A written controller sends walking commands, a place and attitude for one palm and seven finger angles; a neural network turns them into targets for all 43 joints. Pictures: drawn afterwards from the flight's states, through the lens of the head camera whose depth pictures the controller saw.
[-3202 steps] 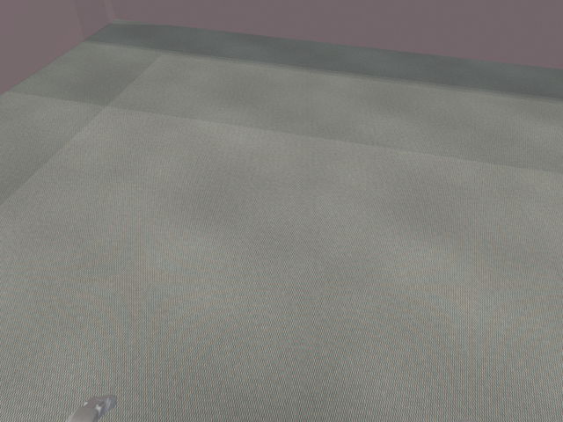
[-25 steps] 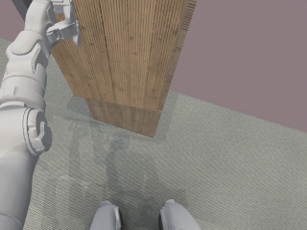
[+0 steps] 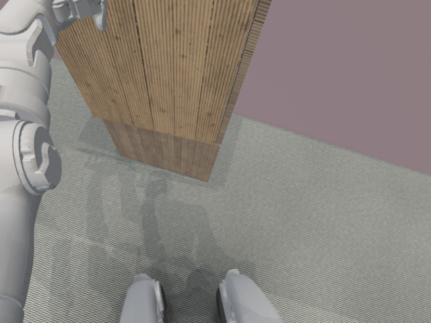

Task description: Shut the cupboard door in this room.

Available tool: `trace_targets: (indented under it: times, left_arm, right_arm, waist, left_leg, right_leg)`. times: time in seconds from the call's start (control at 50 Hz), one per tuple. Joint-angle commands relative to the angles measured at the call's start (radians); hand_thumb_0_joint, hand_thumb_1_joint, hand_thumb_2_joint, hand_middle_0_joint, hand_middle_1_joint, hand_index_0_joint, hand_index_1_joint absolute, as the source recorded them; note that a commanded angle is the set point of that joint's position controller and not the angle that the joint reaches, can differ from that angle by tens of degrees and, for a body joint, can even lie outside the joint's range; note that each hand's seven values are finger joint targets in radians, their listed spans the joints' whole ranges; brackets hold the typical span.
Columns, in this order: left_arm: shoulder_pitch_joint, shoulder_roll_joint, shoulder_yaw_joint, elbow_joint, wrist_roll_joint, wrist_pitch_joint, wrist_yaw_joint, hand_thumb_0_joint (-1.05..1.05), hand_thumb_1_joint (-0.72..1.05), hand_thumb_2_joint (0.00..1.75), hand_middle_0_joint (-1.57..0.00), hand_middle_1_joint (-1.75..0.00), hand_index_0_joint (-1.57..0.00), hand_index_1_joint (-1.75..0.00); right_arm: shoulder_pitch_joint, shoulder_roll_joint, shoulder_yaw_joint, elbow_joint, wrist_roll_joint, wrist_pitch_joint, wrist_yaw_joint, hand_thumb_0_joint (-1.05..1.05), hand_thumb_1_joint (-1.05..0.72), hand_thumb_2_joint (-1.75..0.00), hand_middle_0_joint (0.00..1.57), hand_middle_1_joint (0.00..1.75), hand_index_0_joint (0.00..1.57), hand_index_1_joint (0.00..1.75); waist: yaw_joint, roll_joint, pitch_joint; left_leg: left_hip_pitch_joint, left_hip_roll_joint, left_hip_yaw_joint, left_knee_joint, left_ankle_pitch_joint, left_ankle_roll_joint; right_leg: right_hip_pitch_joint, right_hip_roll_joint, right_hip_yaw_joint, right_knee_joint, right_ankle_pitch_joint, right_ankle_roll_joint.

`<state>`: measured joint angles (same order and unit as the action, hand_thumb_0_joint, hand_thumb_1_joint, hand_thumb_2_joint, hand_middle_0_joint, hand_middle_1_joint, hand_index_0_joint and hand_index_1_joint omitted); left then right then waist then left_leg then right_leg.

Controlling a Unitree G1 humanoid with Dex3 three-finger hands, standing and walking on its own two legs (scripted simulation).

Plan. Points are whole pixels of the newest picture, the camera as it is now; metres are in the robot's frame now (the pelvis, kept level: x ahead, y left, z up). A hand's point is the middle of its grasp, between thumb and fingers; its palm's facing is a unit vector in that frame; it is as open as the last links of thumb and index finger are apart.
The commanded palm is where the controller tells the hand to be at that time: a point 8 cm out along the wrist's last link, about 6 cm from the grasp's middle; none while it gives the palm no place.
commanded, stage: pull the fist back off the door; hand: left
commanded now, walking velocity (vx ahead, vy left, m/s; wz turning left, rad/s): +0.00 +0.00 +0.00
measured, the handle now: out of the picture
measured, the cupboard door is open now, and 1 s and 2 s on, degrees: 4 0 0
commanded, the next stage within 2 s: draw the hand back to the body in 0.88 s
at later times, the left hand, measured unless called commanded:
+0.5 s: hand out of the picture +0.59 +0.06 +0.16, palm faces +0.14 -0.99 +0.02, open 3.1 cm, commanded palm +0.54 +0.10 +0.15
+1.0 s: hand (130, 36) +0.51 +0.05 +0.16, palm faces +0.08 -1.00 -0.03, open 3.1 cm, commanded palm +0.48 +0.10 +0.15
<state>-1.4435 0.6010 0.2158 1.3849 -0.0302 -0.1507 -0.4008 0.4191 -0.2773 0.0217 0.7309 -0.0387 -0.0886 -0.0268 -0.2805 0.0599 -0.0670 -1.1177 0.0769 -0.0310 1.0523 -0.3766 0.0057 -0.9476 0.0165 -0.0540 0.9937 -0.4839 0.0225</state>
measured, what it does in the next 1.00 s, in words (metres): stands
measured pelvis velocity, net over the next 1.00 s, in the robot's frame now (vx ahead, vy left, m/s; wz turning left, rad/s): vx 0.02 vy -0.02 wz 0.03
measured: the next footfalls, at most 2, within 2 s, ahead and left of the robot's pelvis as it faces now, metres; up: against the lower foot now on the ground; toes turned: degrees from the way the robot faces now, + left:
none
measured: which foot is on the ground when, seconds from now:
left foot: down 0.00-1.00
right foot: down 0.00-1.00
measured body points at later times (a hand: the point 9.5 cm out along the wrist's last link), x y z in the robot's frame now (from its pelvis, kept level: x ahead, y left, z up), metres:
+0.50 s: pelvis +0.02 -0.02 +0.02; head +0.14 -0.02 +0.46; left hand +0.57 +0.11 +0.16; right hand -0.05 -0.24 -0.09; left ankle +0.05 +0.11 -0.66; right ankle -0.02 -0.14 -0.66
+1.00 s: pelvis +0.02 -0.02 +0.04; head +0.09 -0.03 +0.48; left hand +0.50 +0.10 +0.16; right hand +0.09 -0.28 -0.09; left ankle +0.05 +0.11 -0.66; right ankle -0.01 -0.14 -0.66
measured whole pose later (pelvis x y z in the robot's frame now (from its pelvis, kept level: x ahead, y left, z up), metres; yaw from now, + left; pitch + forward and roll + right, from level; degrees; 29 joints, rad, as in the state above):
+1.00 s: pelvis +0.02 -0.02 +0.04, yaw +2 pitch +14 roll -1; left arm -0.93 0.14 0.19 1.10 -0.02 -0.31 0.18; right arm 0.31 -0.24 -0.03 0.68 -0.03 -0.01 0.05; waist -0.12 0.05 -0.12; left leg -0.75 0.06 0.00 0.84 -0.34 -0.03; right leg -0.62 0.00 -0.03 0.84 -0.47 0.00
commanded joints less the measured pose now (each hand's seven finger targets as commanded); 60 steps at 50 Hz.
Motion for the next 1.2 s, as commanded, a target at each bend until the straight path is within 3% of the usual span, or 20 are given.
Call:
trace_targets:
  times: [0.0,0.02,0.08,0.12,0.16,0.18,0.22,0.32,0.4,0.5,0.6,0.68,0.78,0.84,0.92,0.96,0.98,1.04,1.1,1.18]
  left_arm:
    - [-0.647,0.069,0.183,-0.253,-0.081,-0.046,0.196,0.00,0.90,0.90,-1.30,-1.50,-1.30,-1.50]
    - [-0.606,0.016,0.150,-0.222,-0.047,-0.034,0.306,0.00,0.90,0.90,-1.30,-1.50,-1.30,-1.50]
    - [-0.585,-0.040,0.175,-0.242,0.004,-0.038,0.511,0.00,0.90,0.90,-1.30,-1.50,-1.30,-1.50]
    - [-0.597,-0.052,0.169,-0.322,0.087,-0.079,0.653,0.00,0.90,0.90,-1.30,-1.50,-1.30,-1.50]
    - [-0.585,-0.055,0.123,-0.371,0.187,-0.129,0.723,0.00,0.90,0.90,-1.30,-1.50,-1.30,-1.50]
    - [-0.557,-0.088,0.086,-0.368,0.214,-0.142,0.727,0.00,0.90,0.90,-1.30,-1.50,-1.30,-1.50]
    - [-0.528,-0.070,0.069,-0.344,0.226,-0.151,0.698,0.00,0.90,0.90,-1.30,-1.50,-1.30,-1.50]
    - [-0.408,-0.019,0.138,-0.273,0.110,-0.099,0.591,0.00,0.90,0.90,-1.30,-1.50,-1.30,-1.50]
    - [-0.313,-0.013,0.199,-0.347,0.053,-0.169,0.590,0.00,0.90,0.90,-1.30,-1.50,-1.30,-1.50]
    - [-0.093,-0.109,0.135,-0.328,0.085,-0.248,0.590,0.00,0.90,0.90,-1.30,-1.50,-1.30,-1.50]
    - [0.027,-0.203,0.076,-0.374,0.037,-0.215,0.539,0.00,0.90,0.90,-1.30,-1.50,-1.30,-1.50]
    - [-0.011,-0.268,0.034,-0.574,-0.026,-0.251,0.532,0.00,0.90,0.90,-1.30,-1.50,-1.30,-1.50]
    - [-0.009,-0.338,-0.046,-0.706,-0.008,-0.316,0.559,0.00,0.90,0.90,-1.30,-1.50,-1.30,-1.50]
    - [-0.008,-0.313,-0.039,-0.635,0.015,-0.292,0.577,0.00,0.90,0.90,-1.30,-1.50,-1.30,-1.50]
    - [0.047,-0.301,-0.010,-0.455,0.010,-0.214,0.588,0.00,0.90,0.90,-1.30,-1.50,-1.30,-1.50]
    - [0.031,-0.300,0.006,-0.449,0.000,-0.209,0.590,0.00,0.90,0.90,-1.30,-1.50,-1.30,-1.50]
    - [0.035,-0.285,0.026,-0.439,-0.007,-0.211,0.591,0.00,0.90,0.90,-1.30,-1.50,-1.30,-1.50]
    - [0.190,-0.209,0.113,-0.526,-0.023,-0.253,0.572,0.00,0.90,0.90,-1.30,-1.50,-1.30,-1.50]
    - [0.347,-0.241,0.076,-0.694,-0.019,-0.284,0.537,0.00,0.90,0.90,-1.30,-1.50,-1.30,-1.50]
    - [0.487,-0.279,0.018,-0.814,-0.047,-0.221,0.485,0.00,0.90,0.90,-1.30,-1.50,-1.30,-1.50]
  right_arm:
    - [0.270,-0.169,-0.050,-0.033,-0.016,-0.028,0.000,0.00,-0.90,-0.90,0.20,0.30,0.20,0.30]
    - [0.275,-0.167,-0.053,-0.032,-0.022,-0.032,0.023,0.00,-0.90,-0.90,0.20,0.30,0.20,0.30]
    - [0.301,-0.166,-0.067,-0.038,-0.058,-0.022,0.064,0.00,-0.90,-0.90,0.20,0.30,0.20,0.30]
    - [0.311,-0.155,-0.069,-0.047,-0.085,-0.020,0.096,0.00,-0.90,-0.90,0.20,0.30,0.20,0.30]
    - [0.320,-0.153,-0.080,-0.047,-0.101,-0.012,0.121,0.00,-0.90,-0.90,0.20,0.30,0.20,0.30]
    - [0.321,-0.151,-0.086,-0.050,-0.101,-0.006,0.132,0.00,-0.90,-0.90,0.20,0.30,0.20,0.30]
    - [0.322,-0.159,-0.093,-0.052,-0.094,0.013,0.137,0.00,-0.90,-0.90,0.20,0.30,0.20,0.30]
    - [0.297,-0.157,-0.085,-0.088,-0.051,0.058,0.105,0.00,-0.90,-0.90,0.20,0.30,0.20,0.30]
    - [0.280,-0.140,-0.083,-0.096,-0.048,0.048,0.097,0.00,-0.90,-0.90,0.20,0.30,0.20,0.30]
    - [0.264,-0.127,-0.093,-0.095,-0.046,0.045,0.112,0.00,-0.90,-0.90,0.20,0.30,0.20,0.30]
    - [0.221,-0.128,-0.109,-0.117,-0.020,0.068,0.106,0.00,-0.90,-0.90,0.20,0.30,0.20,0.30]
    - [0.169,-0.114,-0.112,-0.124,-0.005,0.063,0.092,0.00,-0.90,-0.90,0.20,0.30,0.20,0.30]
    - [0.121,-0.099,-0.117,-0.104,0.000,0.041,0.084,0.00,-0.90,-0.90,0.20,0.30,0.20,0.30]
    - [0.115,-0.107,-0.116,-0.083,0.001,0.045,0.077,0.00,-0.90,-0.90,0.20,0.30,0.20,0.30]
    - [0.082,-0.107,-0.104,-0.091,0.009,0.062,0.067,0.00,-0.90,-0.90,0.20,0.30,0.20,0.30]
    - [0.072,-0.105,-0.099,-0.101,0.008,0.063,0.064,0.00,-0.90,-0.90,0.20,0.30,0.20,0.30]
    - [0.067,-0.105,-0.097,-0.105,0.007,0.064,0.062,0.00,-0.90,-0.90,0.20,0.30,0.20,0.30]
    - [0.051,-0.104,-0.094,-0.149,0.005,0.064,0.061,0.00,-0.90,-0.90,0.20,0.30,0.20,0.30]
    - [0.025,-0.091,-0.094,-0.194,0.014,0.059,0.067,0.00,-0.90,-0.90,0.20,0.30,0.20,0.30]
    - [-0.013,-0.092,-0.097,-0.218,0.043,0.062,0.059,0.00,-0.90,-0.90,0.20,0.30,0.20,0.30]
  waist:
    - [-0.050,0.228,-0.585]
    - [-0.052,0.223,-0.595]
    - [-0.060,0.160,-0.603]
    - [-0.045,0.202,-0.646]
    - [-0.048,0.226,-0.691]
    - [-0.046,0.228,-0.694]
    - [-0.047,0.192,-0.683]
    - [-0.002,0.060,-0.623]
    - [0.029,0.015,-0.584]
    - [0.057,-0.040,-0.473]
    - [0.088,-0.047,-0.456]
    - [0.101,0.008,-0.506]
    - [0.097,0.041,-0.521]
    - [0.094,0.005,-0.479]
    - [0.098,-0.109,-0.378]
    - [0.107,-0.094,-0.408]
    - [0.115,-0.094,-0.404]
    - [0.191,-0.080,-0.498]
    - [0.228,-0.076,-0.541]
    - [0.223,-0.155,-0.408]
  left_leg:
    - [0.675,-0.015,-0.074,-0.039,0.338,0.023]
    - [0.662,-0.017,-0.082,-0.046,0.320,0.014]
    - [0.649,-0.017,-0.094,-0.048,0.322,0.011]
    - [0.661,-0.023,-0.086,-0.039,0.344,0.008]
    - [0.702,-0.021,-0.084,-0.033,0.400,0.003]
    - [0.716,-0.023,-0.078,-0.038,0.402,0.001]
    - [0.703,-0.030,-0.062,-0.061,0.373,0.005]
    - [0.606,-0.056,-0.008,-0.140,0.311,0.021]
    - [0.605,-0.056,0.011,-0.168,0.333,0.024]
    - [0.583,-0.066,0.041,-0.190,0.334,0.027]
    - [0.640,-0.077,0.066,-0.222,0.351,0.025]
    - [0.752,-0.078,0.061,-0.226,0.409,0.020]
    - [0.847,-0.070,0.043,-0.217,0.441,0.017]
    - [0.827,-0.070,0.040,-0.221,0.421,0.015]
    - [0.705,-0.078,0.053,-0.255,0.313,0.019]
    - [0.720,-0.080,0.054,-0.261,0.326,0.017]
    - [0.715,-0.079,0.054,-0.260,0.322,0.016]
    - [0.742,-0.083,0.066,-0.276,0.380,0.016]
    - [0.774,-0.083,0.084,-0.284,0.437,0.019]
    - [0.758,-0.079,0.102,-0.337,0.354,0.028]
  right_leg:
    - [-0.093,0.046,-0.010,-0.143,0.274,-0.041]
    - [-0.099,0.047,-0.018,-0.122,0.259,-0.034]
    - [-0.105,0.044,-0.035,-0.107,0.253,-0.023]
    - [-0.102,0.044,-0.037,-0.096,0.259,-0.025]
    - [-0.103,0.046,-0.036,-0.089,0.280,-0.030]
    - [-0.090,0.049,-0.036,-0.096,0.286,-0.035]
    - [-0.021,0.052,-0.027,-0.125,0.299,-0.039]
    - [0.207,0.059,-0.003,-0.203,0.383,-0.031]
    - [0.276,0.059,0.007,-0.228,0.444,-0.023]
    - [0.309,0.055,0.014,-0.241,0.501,-0.022]
    - [0.366,0.050,0.020,-0.270,0.570,-0.022]
    - [0.390,0.052,0.020,-0.270,0.622,-0.022]
    - [0.340,0.049,0.011,-0.250,0.602,-0.024]
    - [0.325,0.044,0.014,-0.247,0.583,-0.022]
    - [0.352,0.032,0.023,-0.279,0.539,-0.013]
    - [0.360,0.029,0.024,-0.276,0.539,-0.014]
    - [0.366,0.030,0.025,-0.277,0.534,-0.016]
    - [0.481,0.029,0.032,-0.265,0.601,-0.025]
    - [0.545,0.031,0.032,-0.262,0.684,-0.026]
    - [0.585,0.034,0.031,-0.326,0.670,-0.013]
